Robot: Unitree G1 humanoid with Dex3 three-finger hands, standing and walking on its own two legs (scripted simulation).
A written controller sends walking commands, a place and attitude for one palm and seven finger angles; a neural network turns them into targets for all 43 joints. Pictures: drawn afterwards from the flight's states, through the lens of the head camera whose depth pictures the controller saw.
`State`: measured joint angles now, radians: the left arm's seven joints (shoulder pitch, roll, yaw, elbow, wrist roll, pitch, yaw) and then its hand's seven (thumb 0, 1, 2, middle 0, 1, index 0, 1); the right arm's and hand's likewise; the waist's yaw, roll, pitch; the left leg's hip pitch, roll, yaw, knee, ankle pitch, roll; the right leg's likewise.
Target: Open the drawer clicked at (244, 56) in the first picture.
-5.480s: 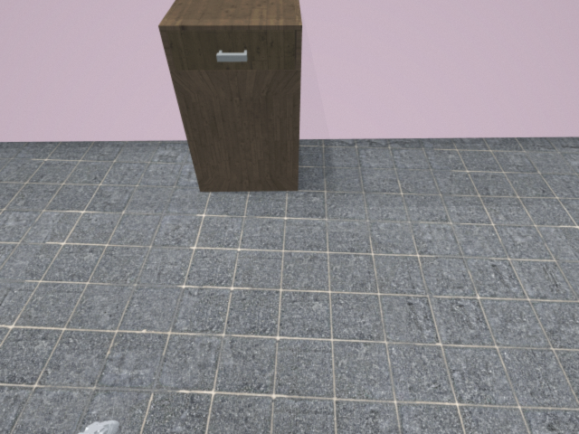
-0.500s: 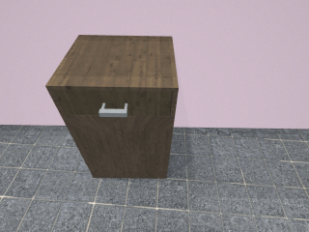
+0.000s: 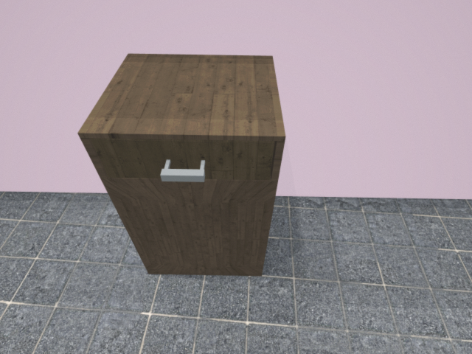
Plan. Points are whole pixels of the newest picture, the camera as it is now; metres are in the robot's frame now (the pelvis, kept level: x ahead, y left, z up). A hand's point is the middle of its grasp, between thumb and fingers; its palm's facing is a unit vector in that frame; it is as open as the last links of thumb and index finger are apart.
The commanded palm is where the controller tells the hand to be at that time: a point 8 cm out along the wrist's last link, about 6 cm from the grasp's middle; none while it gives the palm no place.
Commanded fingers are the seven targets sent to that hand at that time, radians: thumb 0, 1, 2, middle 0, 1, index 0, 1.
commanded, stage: look again from close up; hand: left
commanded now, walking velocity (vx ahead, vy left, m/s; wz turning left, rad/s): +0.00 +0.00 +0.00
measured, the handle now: (184, 169) +0.56 +0.17 -0.05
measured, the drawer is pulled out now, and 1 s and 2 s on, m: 0.00 0.00 0.00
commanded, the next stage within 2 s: raise the hand with hooked fingers in 0.06 s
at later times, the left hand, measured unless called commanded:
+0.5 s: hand (134, 319) +0.19 +0.19 -0.05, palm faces -0.04 -0.26 -0.97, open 8.1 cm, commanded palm +0.15 +0.22 -0.02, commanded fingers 0.00 0.48 0.72 -0.23 -0.57 -0.23 -0.57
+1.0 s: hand (129, 291) +0.23 +0.20 -0.01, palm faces -0.04 -0.11 -0.99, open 11.0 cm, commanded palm +0.20 +0.21 +0.04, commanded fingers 0.00 -0.10 0.47 -0.27 -0.94 -0.27 -0.94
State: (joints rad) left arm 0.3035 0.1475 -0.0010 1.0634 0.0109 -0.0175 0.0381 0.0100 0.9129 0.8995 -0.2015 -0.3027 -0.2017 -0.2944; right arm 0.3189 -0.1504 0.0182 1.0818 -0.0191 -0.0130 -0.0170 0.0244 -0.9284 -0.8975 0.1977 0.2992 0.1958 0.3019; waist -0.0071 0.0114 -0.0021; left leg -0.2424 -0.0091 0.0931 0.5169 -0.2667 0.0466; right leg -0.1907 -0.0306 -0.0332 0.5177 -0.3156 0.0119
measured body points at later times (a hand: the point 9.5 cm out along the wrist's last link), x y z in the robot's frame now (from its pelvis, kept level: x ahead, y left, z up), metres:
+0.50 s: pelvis -0.01 -0.01 -0.03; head +0.01 -0.03 +0.42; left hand +0.19 +0.20 +0.00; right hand +0.21 -0.25 -0.10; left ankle +0.01 +0.09 -0.74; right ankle -0.02 -0.13 -0.73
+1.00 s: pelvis +0.00 -0.04 -0.03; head +0.04 -0.07 +0.42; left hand +0.22 +0.20 +0.04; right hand +0.18 -0.26 -0.14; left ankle +0.01 +0.09 -0.73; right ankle -0.02 -0.13 -0.74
